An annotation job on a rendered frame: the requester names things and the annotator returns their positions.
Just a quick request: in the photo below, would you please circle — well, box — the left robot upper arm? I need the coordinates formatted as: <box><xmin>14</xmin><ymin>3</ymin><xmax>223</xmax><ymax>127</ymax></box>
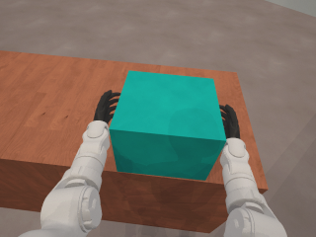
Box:
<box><xmin>18</xmin><ymin>185</ymin><xmax>103</xmax><ymax>237</ymax></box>

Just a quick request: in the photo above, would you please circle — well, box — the right robot hand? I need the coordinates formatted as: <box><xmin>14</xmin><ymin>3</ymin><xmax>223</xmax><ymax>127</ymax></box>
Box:
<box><xmin>219</xmin><ymin>104</ymin><xmax>241</xmax><ymax>139</ymax></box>

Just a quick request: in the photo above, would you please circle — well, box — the pedestal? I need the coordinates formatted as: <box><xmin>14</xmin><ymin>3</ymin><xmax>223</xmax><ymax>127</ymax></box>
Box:
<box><xmin>0</xmin><ymin>50</ymin><xmax>269</xmax><ymax>234</ymax></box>

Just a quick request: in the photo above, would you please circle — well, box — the left robot hand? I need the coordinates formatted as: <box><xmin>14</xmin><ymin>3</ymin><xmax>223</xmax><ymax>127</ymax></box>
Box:
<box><xmin>93</xmin><ymin>90</ymin><xmax>120</xmax><ymax>125</ymax></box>

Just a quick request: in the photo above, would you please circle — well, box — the right robot forearm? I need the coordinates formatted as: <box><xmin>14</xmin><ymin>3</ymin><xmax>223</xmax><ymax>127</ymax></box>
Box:
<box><xmin>219</xmin><ymin>137</ymin><xmax>287</xmax><ymax>237</ymax></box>

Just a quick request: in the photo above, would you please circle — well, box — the carton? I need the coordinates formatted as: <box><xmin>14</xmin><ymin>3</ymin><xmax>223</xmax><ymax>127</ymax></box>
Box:
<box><xmin>109</xmin><ymin>70</ymin><xmax>227</xmax><ymax>181</ymax></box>

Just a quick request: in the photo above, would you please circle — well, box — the left robot forearm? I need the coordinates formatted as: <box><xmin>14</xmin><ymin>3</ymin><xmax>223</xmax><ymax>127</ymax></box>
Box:
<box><xmin>40</xmin><ymin>120</ymin><xmax>111</xmax><ymax>226</ymax></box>

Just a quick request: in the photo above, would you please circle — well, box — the right robot upper arm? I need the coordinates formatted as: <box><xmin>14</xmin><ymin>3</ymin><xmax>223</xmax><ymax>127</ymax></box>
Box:
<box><xmin>223</xmin><ymin>207</ymin><xmax>287</xmax><ymax>237</ymax></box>

